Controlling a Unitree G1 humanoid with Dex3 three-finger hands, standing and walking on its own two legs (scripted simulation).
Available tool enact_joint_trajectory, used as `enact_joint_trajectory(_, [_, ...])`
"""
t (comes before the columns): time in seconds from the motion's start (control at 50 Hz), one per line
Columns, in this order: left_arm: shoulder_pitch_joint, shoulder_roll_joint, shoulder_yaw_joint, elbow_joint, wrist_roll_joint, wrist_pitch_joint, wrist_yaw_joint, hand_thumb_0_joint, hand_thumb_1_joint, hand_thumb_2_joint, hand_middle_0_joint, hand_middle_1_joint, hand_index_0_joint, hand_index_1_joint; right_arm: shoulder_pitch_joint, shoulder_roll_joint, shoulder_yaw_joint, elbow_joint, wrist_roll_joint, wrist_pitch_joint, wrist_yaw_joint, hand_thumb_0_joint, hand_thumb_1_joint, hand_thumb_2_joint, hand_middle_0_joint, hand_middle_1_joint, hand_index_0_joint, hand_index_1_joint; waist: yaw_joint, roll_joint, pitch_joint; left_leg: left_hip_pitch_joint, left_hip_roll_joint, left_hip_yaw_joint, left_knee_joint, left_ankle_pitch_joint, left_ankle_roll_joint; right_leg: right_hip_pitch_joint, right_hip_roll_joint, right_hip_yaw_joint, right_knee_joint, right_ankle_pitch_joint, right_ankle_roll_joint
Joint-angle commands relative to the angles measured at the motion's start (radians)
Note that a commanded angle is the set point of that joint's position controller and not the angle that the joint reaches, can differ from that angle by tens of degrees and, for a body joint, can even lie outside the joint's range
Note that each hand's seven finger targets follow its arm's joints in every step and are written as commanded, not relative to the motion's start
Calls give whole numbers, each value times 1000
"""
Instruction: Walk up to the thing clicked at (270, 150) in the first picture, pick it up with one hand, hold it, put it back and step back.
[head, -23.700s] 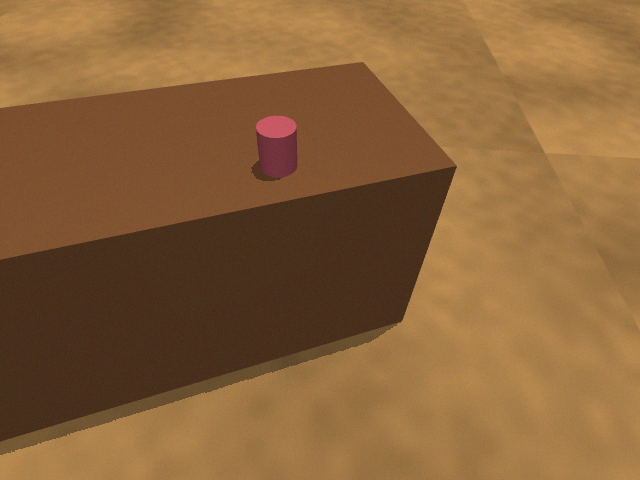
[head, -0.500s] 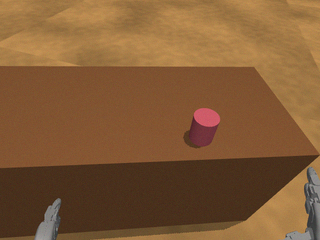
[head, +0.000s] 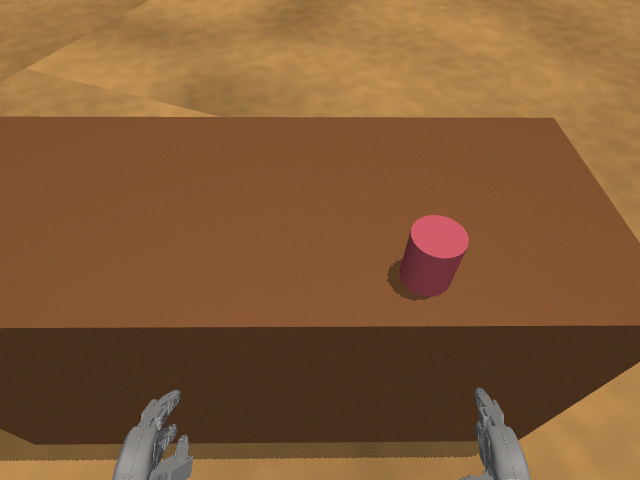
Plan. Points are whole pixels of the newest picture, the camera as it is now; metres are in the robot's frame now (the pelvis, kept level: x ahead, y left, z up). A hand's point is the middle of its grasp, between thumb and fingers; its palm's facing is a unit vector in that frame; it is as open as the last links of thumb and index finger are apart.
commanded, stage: home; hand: right
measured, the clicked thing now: (431, 256) +0.45 -0.17 -0.02
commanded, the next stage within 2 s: none
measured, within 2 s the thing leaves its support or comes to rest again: neither
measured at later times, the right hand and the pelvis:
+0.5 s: hand out of the picture +0.14 -0.24 -0.13, palm faces -0.03 +0.93 -0.36, open 17.5 cm; pelvis +0.01 -0.01 +0.00, yaw +0 degrees
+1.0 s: hand out of the picture +0.03 -0.26 -0.14, palm faces -0.05 +0.93 -0.35, open 17.3 cm; pelvis -0.02 -0.01 +0.01, yaw +1 degrees
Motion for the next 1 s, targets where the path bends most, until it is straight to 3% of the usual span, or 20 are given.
enact_joint_trajectory(0.0, [-47, 134, 41, -93, -1, -22, -4, 0, 897, 901, -201, -299, -200, -299, 74, -115, -50, -129, 1, -46, -41, 0, 584, -33, 49, 47, 49, 47, -23, -67, -113, 180, -27, 52, -63, 200, 24, -68, 29, -65, -96, 267, -10])
enact_joint_trajectory(0.06, [-59, 141, 48, -83, -4, 2, -9, 0, 897, 901, -201, -299, -200, -299, -7, -68, -5, -145, 9, -41, -37, 0, 552, -52, 52, 52, 52, 52, -1, 2, -79, 133, -31, 59, -70, 191, 19, -69, 23, -63, -97, 251, -20])
enact_joint_trajectory(0.08, [-54, 151, 51, -73, -5, 4, -11, 0, 897, 901, -201, -298, -200, -299, 1, -60, -7, -79, 8, -35, -34, 0, 567, -44, 51, 50, 51, 50, 5, 25, -59, 111, -31, 57, -71, 157, 19, -77, 23, -66, -99, 211, -24])
enact_joint_trajectory(0.12, [-51, 145, 54, -72, -5, 13, -12, 0, 897, 901, -201, -298, -200, -299, -40, -80, -18, -130, 6, -44, -35, 0, 573, -40, 50, 49, 50, 49, 0, 43, -94, 118, -29, 56, -67, 165, 17, -56, 25, -65, -92, 220, -29])
enact_joint_trajectory(0.16, [-60, 142, 52, -76, -5, 14, -12, 0, 897, 902, -201, -299, -200, -300, -51, -61, 4, -117, 6, -43, -34, 0, 578, -36, 49, 47, 49, 47, 4, 57, -117, 133, -23, 49, -61, 193, 12, -49, 29, -66, -82, 241, -32])
enact_joint_trajectory(0.18, [-46, 147, 56, -67, -3, 18, -10, 0, 897, 902, -201, -299, -200, -300, -82, -100, -28, -163, 3, -46, -41, 0, 595, -27, 48, 44, 48, 44, -5, 41, -184, 156, -23, 47, -44, 246, 15, -13, 26, -64, -75, 299, -27])
enact_joint_trajectory(0.22, [-44, 149, 57, -57, -5, 24, -5, 0, 897, 901, -201, -299, -200, -300, -127, -130, -46, -180, 0, -47, -47, 0, 585, -32, 49, 46, 49, 46, -1, 4, -207, 157, -20, 38, -37, 270, 17, 7, 29, -65, -67, 323, -24])
enact_joint_trajectory(0.24, [-40, 152, 58, -57, -4, 24, -3, 0, 897, 902, -201, -299, -200, -300, -125, -115, -33, -178, 0, -43, -50, 0, 592, -28, 48, 45, 48, 45, 3, 5, -214, 166, -24, 43, -28, 286, 20, 14, 24, -60, -67, 348, -19])
enact_joint_trajectory(0.26, [6, 335, 98, 52, 55, 58, -22, 0, 897, 902, -201, -300, -200, -300, 32, -370, -83, 36, -50, -18, -21, 0, 591, -28, 48, 45, 48, 45, -16, -19, -228, 190, 88, -46, 43, 477, 50, 20, -60, 21, -11, 481, -38])
enact_joint_trajectory(0.28, [30, 330, 99, 66, 52, 76, -27, 0, 897, 901, -201, -298, -200, -299, 45, -371, -89, 62, -48, -1, -9, 0, 589, -31, 49, 46, 48, 46, -6, -35, -271, 219, 102, -52, 63, 509, 74, 44, -66, 21, -7, 513, -45])
enact_joint_trajectory(0.32, [15, 318, 94, 77, 45, 90, -31, 0, 897, 901, -201, -298, -200, -299, 30, -317, -74, 83, -36, 7, 5, 0, 581, -35, 49, 47, 49, 47, -6, -55, -259, 200, 95, -49, 64, 524, 73, 57, -68, 23, -4, 529, -46])
enact_joint_trajectory(0.42, [-28, 318, 71, 160, 30, 106, -45, 0, 897, 901, -201, -297, -200, -298, -56, -311, -36, 195, -27, 16, 26, 0, 576, -39, 50, 48, 50, 48, 3, -31, -108, 124, 86, -44, 7, 335, 67, 9, -68, 34, -69, 364, -49])
enact_joint_trajectory(0.46, [-44, 331, 69, 189, 29, 112, -46, 0, 897, 901, -201, -296, -200, -297, -65, -327, -35, 234, -28, 24, 29, 0, 582, -36, 50, 47, 50, 47, -2, -37, -72, 123, 85, -54, -21, 306, 61, -1, -67, 42, -96, 321, -54])
enact_joint_trajectory(0.6, [-78, 373, 57, 291, 24, 126, -51, 0, 897, 901, -201, -297, -200, -298, -97, -375, -20, 366, -20, 40, 32, 0, 543, -58, 53, 54, 53, 54, -7, 0, -44, 140, 90, -77, -104, 232, 48, 51, -68, 57, -181, 228, -58])
enact_joint_trajectory(0.7, [-78, 394, 50, 358, 22, 134, -56, 0, 897, 901, -201, -297, -200, -298, -111, -413, -13, 434, -19, 49, 33, 0, 535, -63, 54, 55, 54, 55, -8, 21, 18, 98, 97, -113, -214, -12, 45, 52, -57, 51, -227, 79, -55])
enact_joint_trajectory(0.76, [-61, 398, 48, 393, 22, 135, -61, 0, 897, 901, -200, -297, -200, -298, -126, -422, -11, 459, -19, 51, 35, 0, 532, -64, 54, 56, 54, 56, 0, 17, 22, 101, 102, -129, -249, -85, 46, 43, -55, 50, -236, 48, -55])
enact_joint_trajectory(0.98, [-71, 404, 45, 445, 20, 125, -60, 0, 897, 901, -200, -297, -200, -298, -104, -413, -8, 523, -15, 56, 41, 0, 536, -62, 54, 55, 54, 55, -16, -27, 25, 154, 87, -118, -216, -42, 38, -1, -80, 81, -307, 0, -56])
